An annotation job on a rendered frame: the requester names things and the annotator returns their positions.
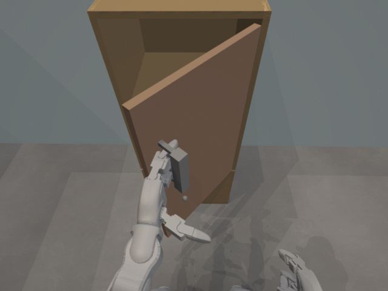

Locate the handle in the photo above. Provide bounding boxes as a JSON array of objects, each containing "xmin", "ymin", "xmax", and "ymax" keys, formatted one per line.
[{"xmin": 158, "ymin": 140, "xmax": 190, "ymax": 194}]

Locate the right robot hand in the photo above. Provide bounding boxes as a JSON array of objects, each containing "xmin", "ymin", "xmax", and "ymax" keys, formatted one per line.
[{"xmin": 277, "ymin": 249, "xmax": 323, "ymax": 291}]

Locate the left robot forearm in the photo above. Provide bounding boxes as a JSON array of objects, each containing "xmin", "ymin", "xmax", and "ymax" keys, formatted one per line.
[{"xmin": 106, "ymin": 223, "xmax": 163, "ymax": 291}]

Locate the cupboard door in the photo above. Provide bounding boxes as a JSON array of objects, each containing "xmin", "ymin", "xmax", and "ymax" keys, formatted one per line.
[{"xmin": 122, "ymin": 23, "xmax": 261, "ymax": 237}]

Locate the left robot hand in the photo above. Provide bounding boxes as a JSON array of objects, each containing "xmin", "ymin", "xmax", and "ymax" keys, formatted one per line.
[{"xmin": 137, "ymin": 139, "xmax": 211, "ymax": 244}]

